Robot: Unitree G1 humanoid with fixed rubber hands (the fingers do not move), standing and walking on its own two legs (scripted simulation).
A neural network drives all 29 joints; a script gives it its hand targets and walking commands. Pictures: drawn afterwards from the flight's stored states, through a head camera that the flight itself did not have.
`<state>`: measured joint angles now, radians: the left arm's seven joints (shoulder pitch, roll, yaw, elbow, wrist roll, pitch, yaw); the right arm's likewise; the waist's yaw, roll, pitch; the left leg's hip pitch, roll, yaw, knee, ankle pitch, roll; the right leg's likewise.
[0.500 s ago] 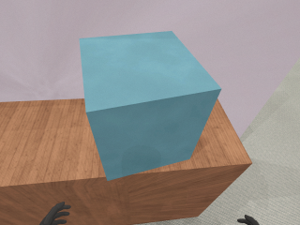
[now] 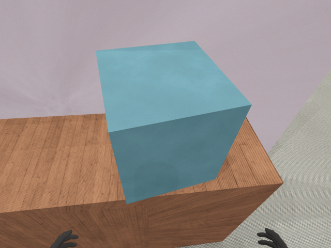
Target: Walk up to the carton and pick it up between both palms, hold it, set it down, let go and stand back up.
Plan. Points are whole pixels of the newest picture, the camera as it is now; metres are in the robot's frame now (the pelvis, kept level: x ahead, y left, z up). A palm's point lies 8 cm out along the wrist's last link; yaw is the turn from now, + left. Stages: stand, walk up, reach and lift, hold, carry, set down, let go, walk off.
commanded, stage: stand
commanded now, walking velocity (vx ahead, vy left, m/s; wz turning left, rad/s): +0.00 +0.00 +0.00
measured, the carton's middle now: (161, 121) +0.43 +0.03 +0.09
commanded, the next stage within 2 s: none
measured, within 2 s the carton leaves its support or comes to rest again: neither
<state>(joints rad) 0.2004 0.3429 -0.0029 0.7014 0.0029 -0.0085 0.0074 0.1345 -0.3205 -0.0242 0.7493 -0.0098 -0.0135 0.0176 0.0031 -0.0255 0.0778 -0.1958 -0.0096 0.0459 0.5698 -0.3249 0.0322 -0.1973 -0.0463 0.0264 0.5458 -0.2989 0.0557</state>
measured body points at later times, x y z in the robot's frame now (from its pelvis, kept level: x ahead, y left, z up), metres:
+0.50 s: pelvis -0.01 -0.01 +0.01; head +0.00 +0.00 +0.46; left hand +0.10 +0.29 -0.11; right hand +0.12 -0.30 -0.10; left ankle -0.01 +0.10 -0.73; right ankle +0.00 -0.16 -0.73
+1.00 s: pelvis -0.01 -0.03 +0.01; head -0.01 -0.02 +0.46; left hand +0.07 +0.27 -0.11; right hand +0.08 -0.33 -0.11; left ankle -0.01 +0.10 -0.73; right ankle +0.00 -0.16 -0.73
